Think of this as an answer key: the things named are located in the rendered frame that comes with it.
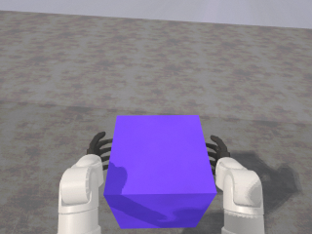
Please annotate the left robot hand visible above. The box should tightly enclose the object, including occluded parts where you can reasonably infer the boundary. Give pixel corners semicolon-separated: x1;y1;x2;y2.
86;132;113;171

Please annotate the left robot forearm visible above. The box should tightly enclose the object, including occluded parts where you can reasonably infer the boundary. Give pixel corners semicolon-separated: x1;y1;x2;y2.
58;154;104;234

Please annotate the carton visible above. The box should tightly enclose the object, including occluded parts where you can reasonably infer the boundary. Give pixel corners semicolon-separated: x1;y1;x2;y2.
103;115;217;229

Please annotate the right robot forearm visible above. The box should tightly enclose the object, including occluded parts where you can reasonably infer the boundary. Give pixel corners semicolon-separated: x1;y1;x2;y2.
215;157;265;234

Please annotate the right robot hand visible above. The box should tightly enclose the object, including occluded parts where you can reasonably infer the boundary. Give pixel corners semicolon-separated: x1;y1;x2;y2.
205;135;230;176

